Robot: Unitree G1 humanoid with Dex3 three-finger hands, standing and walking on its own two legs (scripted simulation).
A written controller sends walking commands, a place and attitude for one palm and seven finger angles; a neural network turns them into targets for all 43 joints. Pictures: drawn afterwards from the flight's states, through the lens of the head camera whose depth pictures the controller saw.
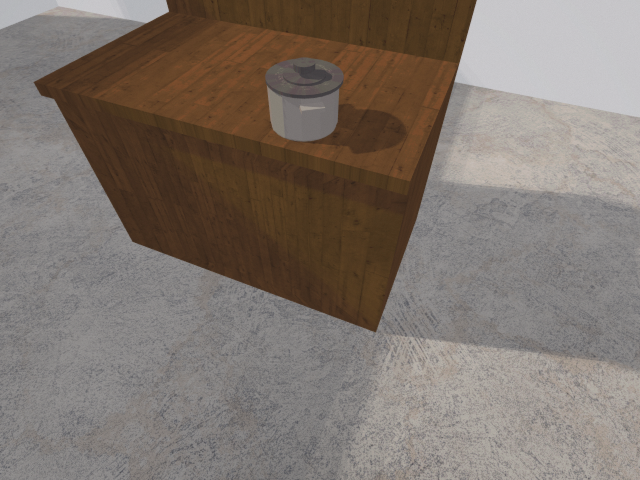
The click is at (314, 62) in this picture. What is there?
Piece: lid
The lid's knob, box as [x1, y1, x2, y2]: [293, 57, 314, 73]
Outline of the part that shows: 293,61 293,68 297,72 308,73 314,70 314,60 310,58 302,57 297,58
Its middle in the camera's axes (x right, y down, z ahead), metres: -0.04 -0.38 +0.85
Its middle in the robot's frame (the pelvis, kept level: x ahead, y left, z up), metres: +0.91 +0.08 +0.09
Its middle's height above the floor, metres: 0.87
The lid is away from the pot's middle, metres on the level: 0.00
